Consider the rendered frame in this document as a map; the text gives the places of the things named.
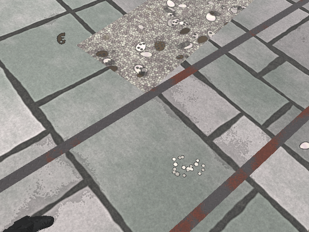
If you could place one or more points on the left robot hand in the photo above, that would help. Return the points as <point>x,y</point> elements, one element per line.
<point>31,224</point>

